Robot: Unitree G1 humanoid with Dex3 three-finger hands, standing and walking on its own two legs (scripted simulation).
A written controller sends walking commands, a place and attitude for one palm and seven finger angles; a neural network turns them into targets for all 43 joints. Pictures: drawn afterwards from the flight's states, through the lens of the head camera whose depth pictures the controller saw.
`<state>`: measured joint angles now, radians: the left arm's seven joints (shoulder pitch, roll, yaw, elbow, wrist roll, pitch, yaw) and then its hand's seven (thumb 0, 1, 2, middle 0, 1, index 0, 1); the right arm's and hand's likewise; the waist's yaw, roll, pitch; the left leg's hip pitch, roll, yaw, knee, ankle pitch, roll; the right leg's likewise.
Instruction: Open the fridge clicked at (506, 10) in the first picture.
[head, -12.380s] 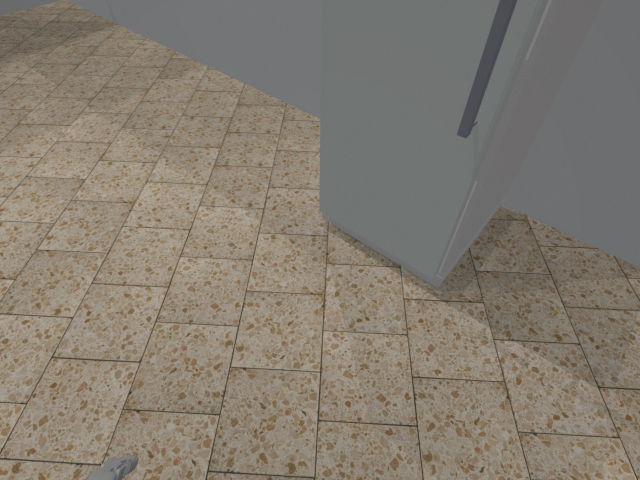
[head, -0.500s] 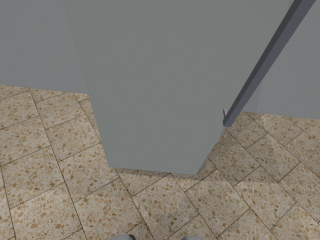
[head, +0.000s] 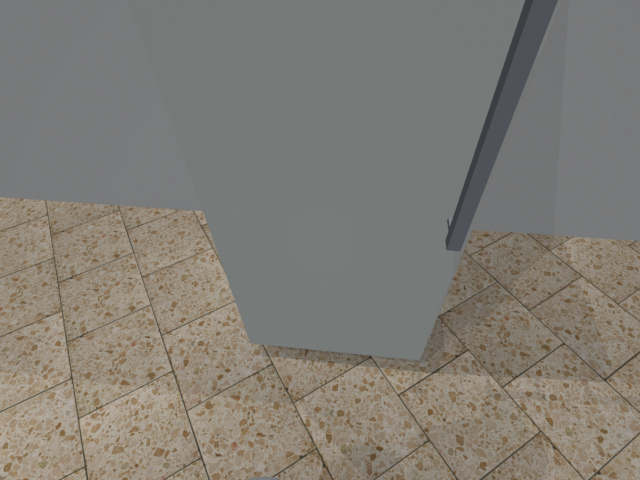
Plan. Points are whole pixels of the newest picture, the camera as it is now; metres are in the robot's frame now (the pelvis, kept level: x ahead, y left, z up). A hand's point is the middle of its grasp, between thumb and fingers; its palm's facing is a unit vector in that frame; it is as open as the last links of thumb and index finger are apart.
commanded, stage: come to a stop and stand still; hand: right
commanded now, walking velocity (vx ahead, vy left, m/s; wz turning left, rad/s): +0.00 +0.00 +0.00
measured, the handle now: (484, 139) +0.55 -0.19 +0.14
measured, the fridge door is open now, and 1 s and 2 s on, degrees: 0 0 0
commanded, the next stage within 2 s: look again from close up in 1.18 s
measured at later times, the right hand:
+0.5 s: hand out of the picture +0.08 -0.14 -0.18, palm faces +0.04 +0.97 -0.25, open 7.3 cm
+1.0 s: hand out of the picture +0.00 -0.14 -0.18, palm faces +0.05 +0.97 -0.22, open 7.4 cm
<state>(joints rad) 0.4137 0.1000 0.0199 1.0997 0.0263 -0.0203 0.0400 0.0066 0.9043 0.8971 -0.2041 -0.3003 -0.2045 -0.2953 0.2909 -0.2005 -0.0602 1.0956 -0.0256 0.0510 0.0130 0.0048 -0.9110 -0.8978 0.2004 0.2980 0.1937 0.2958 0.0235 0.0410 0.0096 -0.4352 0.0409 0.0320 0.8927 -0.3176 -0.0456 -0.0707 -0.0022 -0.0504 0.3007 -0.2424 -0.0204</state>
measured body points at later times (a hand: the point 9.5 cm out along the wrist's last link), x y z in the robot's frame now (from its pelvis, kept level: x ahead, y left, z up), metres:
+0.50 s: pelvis +0.03 +0.05 -0.02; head +0.04 +0.08 +0.43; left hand +0.04 +0.27 -0.19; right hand +0.08 -0.19 -0.16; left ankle +0.02 +0.15 -0.75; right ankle -0.05 -0.11 -0.75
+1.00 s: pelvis +0.00 +0.04 -0.01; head +0.01 +0.06 +0.44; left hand -0.03 +0.25 -0.18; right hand +0.00 -0.19 -0.16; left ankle +0.02 +0.15 -0.75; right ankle -0.05 -0.11 -0.75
